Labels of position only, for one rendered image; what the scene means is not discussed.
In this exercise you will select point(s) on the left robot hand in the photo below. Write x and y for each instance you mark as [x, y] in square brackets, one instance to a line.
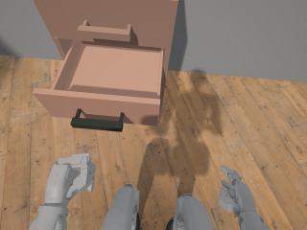
[77, 169]

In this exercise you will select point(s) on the left robot forearm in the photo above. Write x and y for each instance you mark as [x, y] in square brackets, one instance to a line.
[50, 217]

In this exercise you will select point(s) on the right robot hand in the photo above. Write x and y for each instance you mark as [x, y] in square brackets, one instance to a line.
[239, 198]

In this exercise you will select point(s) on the drawer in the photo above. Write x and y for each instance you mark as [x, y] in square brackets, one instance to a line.
[105, 80]

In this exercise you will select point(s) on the robot right shin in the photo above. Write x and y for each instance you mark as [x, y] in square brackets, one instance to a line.
[179, 225]

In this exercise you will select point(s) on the right robot forearm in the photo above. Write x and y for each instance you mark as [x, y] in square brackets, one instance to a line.
[250, 220]

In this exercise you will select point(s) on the robot right thigh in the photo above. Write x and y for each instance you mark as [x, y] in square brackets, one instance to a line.
[192, 214]

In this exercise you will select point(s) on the handle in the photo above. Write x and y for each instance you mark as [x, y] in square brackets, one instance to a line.
[104, 33]
[97, 124]

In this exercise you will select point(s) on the cabinet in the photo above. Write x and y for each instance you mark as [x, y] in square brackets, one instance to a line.
[151, 24]

